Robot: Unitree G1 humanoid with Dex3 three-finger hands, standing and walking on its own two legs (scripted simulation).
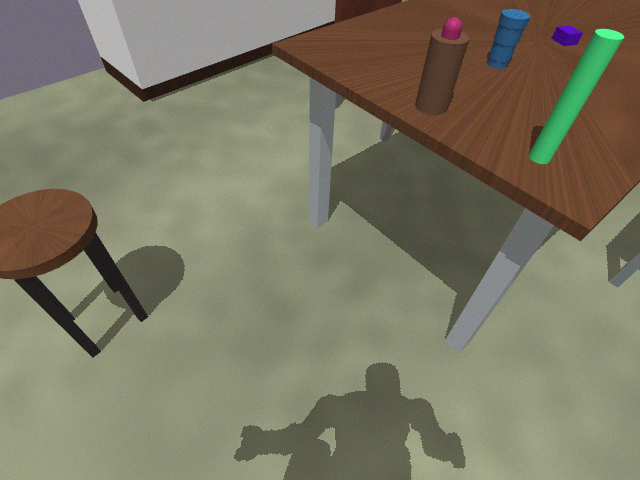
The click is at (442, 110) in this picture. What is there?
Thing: necked bottle
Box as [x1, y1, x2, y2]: [415, 17, 468, 114]
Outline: 456,17 449,18 445,22 442,29 435,30 431,34 415,102 415,106 420,111 428,114 440,114 446,111 468,41 468,36 460,31 461,22
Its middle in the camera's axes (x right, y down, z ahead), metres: +0.28 -0.40 +0.86
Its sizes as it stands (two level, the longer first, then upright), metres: 0.078 0.078 0.197
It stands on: a support 0.76 m high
